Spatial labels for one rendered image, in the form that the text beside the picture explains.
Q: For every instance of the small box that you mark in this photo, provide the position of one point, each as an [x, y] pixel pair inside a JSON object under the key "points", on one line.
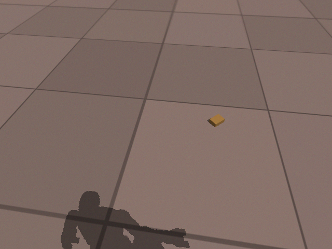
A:
{"points": [[216, 120]]}

